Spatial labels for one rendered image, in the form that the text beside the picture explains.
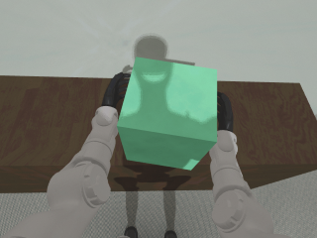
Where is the carton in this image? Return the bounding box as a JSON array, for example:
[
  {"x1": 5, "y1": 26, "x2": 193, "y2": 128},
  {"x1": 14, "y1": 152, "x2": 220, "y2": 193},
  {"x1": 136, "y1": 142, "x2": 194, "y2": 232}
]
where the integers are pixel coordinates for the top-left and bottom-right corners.
[{"x1": 117, "y1": 57, "x2": 217, "y2": 171}]

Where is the left robot upper arm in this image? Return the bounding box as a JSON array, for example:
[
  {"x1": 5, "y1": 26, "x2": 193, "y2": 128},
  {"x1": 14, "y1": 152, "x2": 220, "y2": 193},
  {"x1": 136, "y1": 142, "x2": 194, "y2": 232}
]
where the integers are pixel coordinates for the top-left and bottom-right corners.
[{"x1": 1, "y1": 163, "x2": 111, "y2": 238}]

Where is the robot left forearm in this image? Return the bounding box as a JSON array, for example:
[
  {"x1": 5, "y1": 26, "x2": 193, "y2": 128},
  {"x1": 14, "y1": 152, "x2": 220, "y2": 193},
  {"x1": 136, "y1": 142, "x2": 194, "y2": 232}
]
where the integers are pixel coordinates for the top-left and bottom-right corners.
[{"x1": 47, "y1": 106, "x2": 119, "y2": 199}]

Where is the robot right forearm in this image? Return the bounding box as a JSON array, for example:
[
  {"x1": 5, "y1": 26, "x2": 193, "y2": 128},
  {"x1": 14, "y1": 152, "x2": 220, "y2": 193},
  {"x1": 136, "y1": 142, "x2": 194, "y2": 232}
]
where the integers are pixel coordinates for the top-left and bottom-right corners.
[{"x1": 209, "y1": 130, "x2": 260, "y2": 204}]

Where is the right robot hand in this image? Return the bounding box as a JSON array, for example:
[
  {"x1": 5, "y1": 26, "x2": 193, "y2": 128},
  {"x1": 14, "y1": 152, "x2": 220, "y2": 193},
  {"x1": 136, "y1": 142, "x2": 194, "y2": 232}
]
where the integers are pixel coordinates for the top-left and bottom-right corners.
[{"x1": 217, "y1": 91, "x2": 234, "y2": 133}]

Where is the pedestal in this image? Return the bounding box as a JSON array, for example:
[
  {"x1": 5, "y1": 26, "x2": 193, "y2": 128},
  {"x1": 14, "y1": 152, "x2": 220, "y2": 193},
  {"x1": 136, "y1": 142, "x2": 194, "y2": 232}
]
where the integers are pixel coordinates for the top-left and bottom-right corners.
[{"x1": 0, "y1": 75, "x2": 317, "y2": 193}]

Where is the right robot upper arm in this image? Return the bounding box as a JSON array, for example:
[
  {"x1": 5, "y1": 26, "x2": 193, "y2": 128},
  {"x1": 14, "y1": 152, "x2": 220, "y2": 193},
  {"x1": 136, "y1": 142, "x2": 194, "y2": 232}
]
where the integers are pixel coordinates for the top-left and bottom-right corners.
[{"x1": 211, "y1": 190, "x2": 292, "y2": 238}]

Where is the left robot hand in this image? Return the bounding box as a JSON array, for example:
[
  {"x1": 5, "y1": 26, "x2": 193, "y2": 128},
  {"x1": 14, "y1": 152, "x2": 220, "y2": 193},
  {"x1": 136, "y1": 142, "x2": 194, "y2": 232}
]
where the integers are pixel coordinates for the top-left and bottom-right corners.
[{"x1": 101, "y1": 72, "x2": 131, "y2": 109}]

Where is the robot left foot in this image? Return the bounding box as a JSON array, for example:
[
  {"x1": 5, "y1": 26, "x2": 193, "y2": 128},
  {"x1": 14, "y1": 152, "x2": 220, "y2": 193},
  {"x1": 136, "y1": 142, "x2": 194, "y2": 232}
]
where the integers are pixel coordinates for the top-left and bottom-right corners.
[{"x1": 124, "y1": 226, "x2": 138, "y2": 238}]

